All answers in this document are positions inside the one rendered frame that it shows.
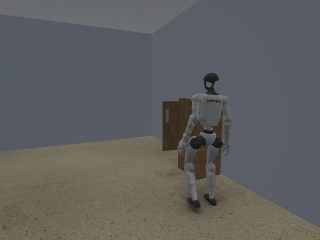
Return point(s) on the humanoid robot head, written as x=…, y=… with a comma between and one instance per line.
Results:
x=211, y=77

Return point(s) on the robot right forearm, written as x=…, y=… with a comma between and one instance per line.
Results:
x=226, y=130

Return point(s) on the robot left forearm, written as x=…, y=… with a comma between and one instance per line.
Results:
x=189, y=129

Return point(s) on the left robot hand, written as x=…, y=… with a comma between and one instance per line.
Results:
x=182, y=146

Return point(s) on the handle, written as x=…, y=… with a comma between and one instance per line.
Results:
x=167, y=116

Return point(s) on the robot right upper arm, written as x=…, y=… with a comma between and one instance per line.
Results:
x=225, y=109

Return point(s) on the cupboard door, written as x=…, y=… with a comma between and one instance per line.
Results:
x=178, y=118

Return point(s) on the robot left upper arm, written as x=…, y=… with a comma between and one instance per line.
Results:
x=195, y=106

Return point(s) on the left robot foot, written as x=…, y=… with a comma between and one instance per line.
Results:
x=195, y=203

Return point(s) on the right robot hand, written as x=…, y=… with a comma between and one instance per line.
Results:
x=225, y=146

